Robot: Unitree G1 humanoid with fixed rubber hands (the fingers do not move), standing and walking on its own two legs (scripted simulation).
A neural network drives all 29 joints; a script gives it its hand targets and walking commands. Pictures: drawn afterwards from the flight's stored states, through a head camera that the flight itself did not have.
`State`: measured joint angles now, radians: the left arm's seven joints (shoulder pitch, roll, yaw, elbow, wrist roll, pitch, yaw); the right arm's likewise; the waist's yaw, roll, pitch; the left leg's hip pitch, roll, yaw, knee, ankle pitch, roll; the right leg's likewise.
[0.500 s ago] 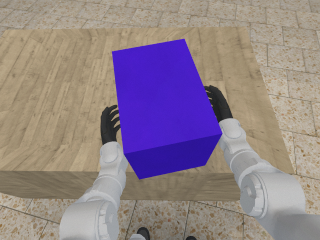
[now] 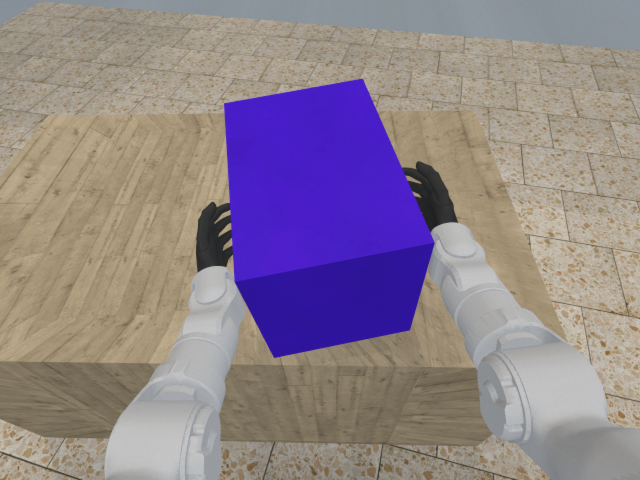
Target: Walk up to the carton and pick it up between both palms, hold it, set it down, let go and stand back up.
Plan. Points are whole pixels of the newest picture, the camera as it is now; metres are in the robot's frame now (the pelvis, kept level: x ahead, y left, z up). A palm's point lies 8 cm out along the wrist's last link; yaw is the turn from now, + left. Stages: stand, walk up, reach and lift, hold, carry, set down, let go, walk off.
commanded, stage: reach and lift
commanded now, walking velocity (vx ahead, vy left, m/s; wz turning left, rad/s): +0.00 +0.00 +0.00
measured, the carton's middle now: (318, 218) +0.48 +0.03 +0.03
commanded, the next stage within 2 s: none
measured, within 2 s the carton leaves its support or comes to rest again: neither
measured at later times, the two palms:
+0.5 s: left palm (196, 242) +0.37 +0.18 +0.11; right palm (449, 205) +0.40 -0.12 +0.14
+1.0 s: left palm (170, 218) +0.37 +0.19 +0.15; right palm (443, 185) +0.39 -0.11 +0.18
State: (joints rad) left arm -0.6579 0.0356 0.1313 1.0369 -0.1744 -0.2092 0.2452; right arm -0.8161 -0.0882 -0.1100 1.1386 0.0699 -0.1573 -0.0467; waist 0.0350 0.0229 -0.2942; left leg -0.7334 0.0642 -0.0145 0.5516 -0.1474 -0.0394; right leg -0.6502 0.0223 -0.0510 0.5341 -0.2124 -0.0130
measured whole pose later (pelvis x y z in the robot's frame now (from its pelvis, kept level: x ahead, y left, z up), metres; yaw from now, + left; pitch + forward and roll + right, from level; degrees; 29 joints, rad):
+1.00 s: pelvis +0.00 +0.00 +0.02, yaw +1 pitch +0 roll -1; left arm -0.69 0.10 0.22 0.70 0.09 0.36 0.11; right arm -0.82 -0.02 -0.11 0.90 0.10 0.25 -0.18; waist 0.00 -0.03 -0.13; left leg -0.31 0.06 -0.01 0.44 -0.14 -0.04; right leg -0.22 0.02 -0.05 0.42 -0.21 -0.01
